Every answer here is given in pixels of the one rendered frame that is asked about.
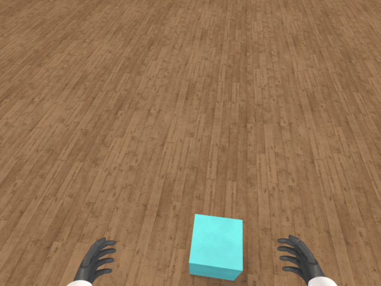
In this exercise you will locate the robot right hand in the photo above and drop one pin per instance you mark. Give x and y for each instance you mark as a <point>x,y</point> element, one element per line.
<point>308,266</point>

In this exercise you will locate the robot left hand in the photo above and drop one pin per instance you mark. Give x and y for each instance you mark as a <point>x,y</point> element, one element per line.
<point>87,269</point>

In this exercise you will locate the carton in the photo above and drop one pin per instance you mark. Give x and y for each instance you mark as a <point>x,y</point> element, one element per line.
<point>217,247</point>

